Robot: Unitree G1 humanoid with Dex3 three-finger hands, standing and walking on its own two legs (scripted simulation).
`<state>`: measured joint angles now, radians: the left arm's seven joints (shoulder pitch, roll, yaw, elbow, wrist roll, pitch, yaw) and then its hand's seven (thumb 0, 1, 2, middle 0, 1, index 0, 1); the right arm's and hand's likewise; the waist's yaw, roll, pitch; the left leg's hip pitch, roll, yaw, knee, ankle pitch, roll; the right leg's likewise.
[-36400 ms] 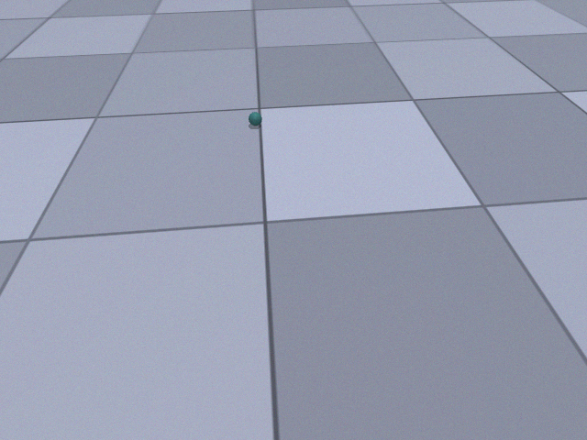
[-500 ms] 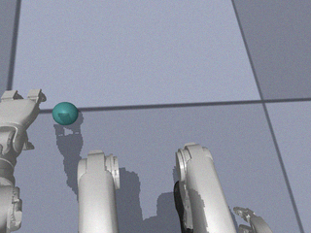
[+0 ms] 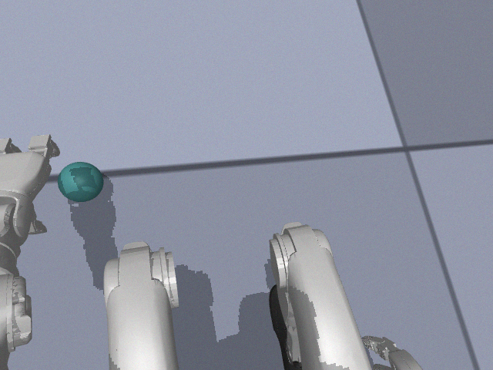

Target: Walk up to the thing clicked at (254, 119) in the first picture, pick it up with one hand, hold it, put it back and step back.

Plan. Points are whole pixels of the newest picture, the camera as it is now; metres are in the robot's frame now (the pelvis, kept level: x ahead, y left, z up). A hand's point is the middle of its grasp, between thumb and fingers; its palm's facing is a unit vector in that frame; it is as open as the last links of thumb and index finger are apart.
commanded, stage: approach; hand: left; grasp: from above
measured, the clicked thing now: (81, 181) +0.48 +0.30 -0.29
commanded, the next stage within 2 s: rest palm in 1.24 s
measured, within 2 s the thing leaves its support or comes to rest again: neither
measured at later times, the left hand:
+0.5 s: hand (81, 148) +0.50 +0.27 -0.17, palm faces -0.34 -0.08 -0.94, open 13.8 cm
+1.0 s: hand (43, 194) +0.42 +0.32 -0.18, palm faces -0.42 -0.10 -0.90, open 13.8 cm
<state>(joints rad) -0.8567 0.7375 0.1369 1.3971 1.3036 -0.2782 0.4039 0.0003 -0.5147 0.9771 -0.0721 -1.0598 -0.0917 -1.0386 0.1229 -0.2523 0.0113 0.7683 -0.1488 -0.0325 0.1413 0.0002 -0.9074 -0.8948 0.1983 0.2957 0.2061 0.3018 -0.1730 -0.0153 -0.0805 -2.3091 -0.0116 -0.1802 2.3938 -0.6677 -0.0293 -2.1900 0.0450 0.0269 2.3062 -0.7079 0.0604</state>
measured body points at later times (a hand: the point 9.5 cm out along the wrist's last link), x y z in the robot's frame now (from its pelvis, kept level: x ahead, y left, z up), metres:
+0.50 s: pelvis +0.00 +0.00 -0.01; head +0.24 +0.08 +0.36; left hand +0.52 +0.27 -0.12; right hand +0.05 -0.28 -0.10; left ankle +0.08 +0.13 -0.30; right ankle +0.10 -0.16 -0.30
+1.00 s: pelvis +0.00 +0.00 -0.01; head +0.24 +0.09 +0.36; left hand +0.44 +0.33 -0.13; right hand +0.08 -0.28 -0.11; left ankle +0.08 +0.13 -0.30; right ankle +0.10 -0.16 -0.30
